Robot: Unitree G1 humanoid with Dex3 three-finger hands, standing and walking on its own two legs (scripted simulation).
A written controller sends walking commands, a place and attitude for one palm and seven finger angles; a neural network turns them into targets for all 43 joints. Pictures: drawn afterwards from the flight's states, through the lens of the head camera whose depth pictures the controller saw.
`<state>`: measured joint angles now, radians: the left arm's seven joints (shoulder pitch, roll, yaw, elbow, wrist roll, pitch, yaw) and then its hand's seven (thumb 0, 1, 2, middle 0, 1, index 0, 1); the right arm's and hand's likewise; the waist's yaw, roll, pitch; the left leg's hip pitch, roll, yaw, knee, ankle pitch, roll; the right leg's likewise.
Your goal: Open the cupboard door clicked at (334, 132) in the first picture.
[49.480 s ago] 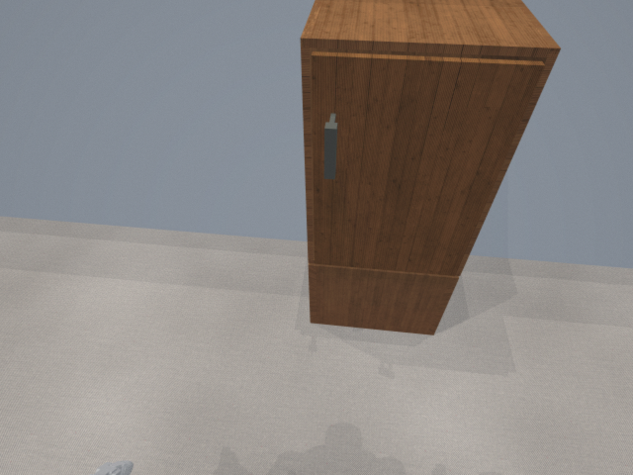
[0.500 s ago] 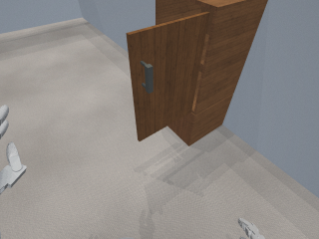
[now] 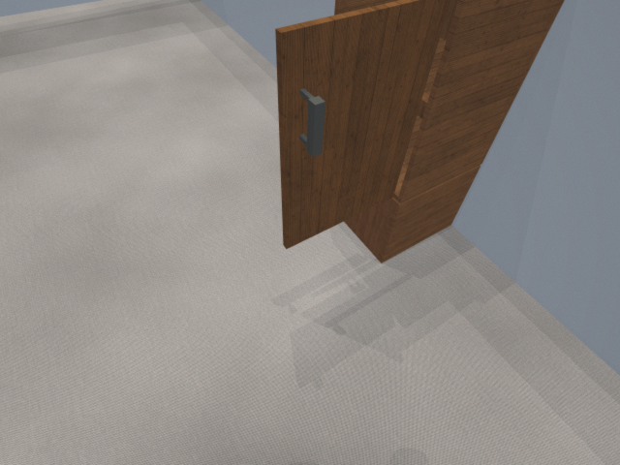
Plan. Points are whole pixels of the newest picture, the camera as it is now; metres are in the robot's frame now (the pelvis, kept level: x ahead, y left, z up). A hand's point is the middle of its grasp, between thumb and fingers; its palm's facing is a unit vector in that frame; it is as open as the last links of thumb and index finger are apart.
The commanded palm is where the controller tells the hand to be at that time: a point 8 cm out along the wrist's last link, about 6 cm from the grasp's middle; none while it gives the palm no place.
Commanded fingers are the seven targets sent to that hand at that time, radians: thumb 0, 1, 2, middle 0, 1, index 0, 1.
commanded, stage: let the arm hang, fingers relaxed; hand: left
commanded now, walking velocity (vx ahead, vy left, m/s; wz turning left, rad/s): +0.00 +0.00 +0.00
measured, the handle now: (309, 122) +0.71 +0.04 +0.04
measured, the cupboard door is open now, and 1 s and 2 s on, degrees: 91 91 91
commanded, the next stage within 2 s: look to check the result in 0.68 s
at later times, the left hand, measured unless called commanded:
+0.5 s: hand out of the picture +0.07 +0.23 -0.15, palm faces +0.00 -0.95 -0.31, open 7.4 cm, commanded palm none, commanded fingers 0.00 0.90 0.90 -0.20 -0.30 -0.20 -0.30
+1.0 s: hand out of the picture +0.11 +0.25 -0.14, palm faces -0.03 -0.94 -0.35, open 7.4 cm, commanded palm none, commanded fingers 0.00 0.90 0.90 -0.20 -0.30 -0.20 -0.30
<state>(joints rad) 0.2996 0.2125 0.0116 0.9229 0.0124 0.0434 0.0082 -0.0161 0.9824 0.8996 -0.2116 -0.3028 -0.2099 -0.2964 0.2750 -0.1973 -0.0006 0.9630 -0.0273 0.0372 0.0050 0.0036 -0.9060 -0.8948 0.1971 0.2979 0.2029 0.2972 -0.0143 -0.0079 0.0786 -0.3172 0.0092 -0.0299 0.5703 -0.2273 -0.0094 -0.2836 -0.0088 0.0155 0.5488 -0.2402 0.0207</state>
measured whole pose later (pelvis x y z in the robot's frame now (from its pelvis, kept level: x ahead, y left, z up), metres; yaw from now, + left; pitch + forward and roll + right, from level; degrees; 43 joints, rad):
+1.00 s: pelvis +0.03 +0.00 +0.02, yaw -1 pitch -2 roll +0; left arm 0.08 0.32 0.02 1.12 0.01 -0.01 0.01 0.01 0.91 0.90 -0.21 -0.30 -0.20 -0.30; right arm 0.10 -0.33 -0.02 1.13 -0.02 0.00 0.01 0.00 -0.90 -0.89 0.20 0.30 0.20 0.30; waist -0.01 0.02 0.09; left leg -0.17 0.00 -0.01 0.36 -0.16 -0.01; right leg -0.15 -0.02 0.03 0.36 -0.18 0.02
